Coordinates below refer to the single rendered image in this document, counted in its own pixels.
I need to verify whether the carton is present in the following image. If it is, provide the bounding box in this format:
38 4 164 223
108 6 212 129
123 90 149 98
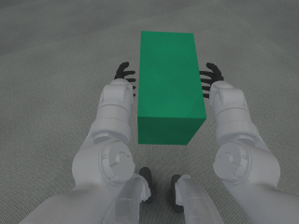
137 31 206 146

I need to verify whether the robot left hand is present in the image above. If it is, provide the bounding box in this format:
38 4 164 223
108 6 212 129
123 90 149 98
114 62 136 97

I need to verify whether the left robot foot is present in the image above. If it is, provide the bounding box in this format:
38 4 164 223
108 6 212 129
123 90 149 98
139 167 154 204

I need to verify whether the robot right upper arm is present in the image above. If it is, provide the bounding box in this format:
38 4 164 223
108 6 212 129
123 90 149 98
213 140 299 224

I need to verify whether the robot left upper arm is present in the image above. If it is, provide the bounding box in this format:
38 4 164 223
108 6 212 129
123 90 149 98
19 139 135 224

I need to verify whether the robot right hand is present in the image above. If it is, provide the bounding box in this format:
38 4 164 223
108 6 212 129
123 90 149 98
199 63 224 99

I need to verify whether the robot left forearm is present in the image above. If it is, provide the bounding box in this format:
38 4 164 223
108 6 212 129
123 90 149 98
79 78 134 150

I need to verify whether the right robot shin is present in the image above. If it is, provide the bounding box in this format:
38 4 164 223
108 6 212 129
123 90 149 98
176 175 191 206

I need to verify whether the robot right forearm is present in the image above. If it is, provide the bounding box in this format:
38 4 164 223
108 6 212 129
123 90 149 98
208 80 271 152

